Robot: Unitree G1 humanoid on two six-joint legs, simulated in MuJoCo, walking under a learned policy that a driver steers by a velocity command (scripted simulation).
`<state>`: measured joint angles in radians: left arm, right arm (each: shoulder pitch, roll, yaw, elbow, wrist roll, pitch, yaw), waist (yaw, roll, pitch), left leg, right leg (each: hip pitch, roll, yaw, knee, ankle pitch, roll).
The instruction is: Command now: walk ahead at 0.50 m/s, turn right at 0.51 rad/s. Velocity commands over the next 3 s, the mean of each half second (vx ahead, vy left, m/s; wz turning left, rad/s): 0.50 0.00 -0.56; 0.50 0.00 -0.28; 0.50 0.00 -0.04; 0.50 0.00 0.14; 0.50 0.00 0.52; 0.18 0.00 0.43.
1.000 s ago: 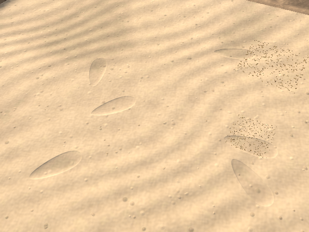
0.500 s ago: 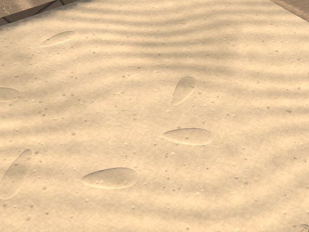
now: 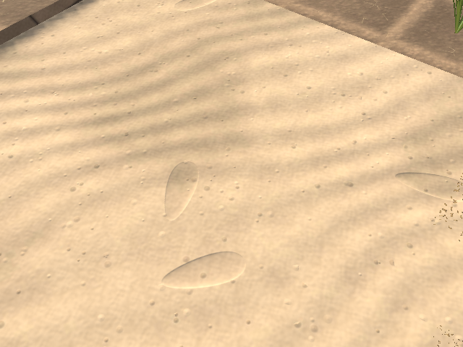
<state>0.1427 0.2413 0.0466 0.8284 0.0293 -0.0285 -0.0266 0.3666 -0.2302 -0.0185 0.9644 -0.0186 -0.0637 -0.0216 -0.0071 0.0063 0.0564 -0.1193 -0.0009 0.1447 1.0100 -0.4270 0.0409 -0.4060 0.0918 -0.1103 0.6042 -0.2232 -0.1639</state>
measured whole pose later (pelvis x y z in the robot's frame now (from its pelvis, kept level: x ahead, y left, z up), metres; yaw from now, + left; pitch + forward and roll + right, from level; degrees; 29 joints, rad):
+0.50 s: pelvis +0.28 +0.03 +0.01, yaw -18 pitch +1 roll +0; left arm 0.38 0.32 0.08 0.87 0.01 -0.04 0.00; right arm 0.08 -0.27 -0.01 0.71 -0.04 -0.08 0.00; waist 0.08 -0.02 0.05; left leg -0.45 0.00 0.01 0.58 -0.14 0.02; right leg -0.18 0.13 0.15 0.91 -0.48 -0.09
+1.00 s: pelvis +0.49 -0.09 +0.01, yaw -26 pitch +1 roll +1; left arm 0.09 0.24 0.01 0.75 0.04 -0.06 -0.02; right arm 0.42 -0.25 -0.03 0.92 -0.01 -0.05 0.02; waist -0.05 0.00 0.03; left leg -0.19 0.04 0.06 0.89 -0.44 0.03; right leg -0.40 0.01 -0.06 0.56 -0.18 -0.08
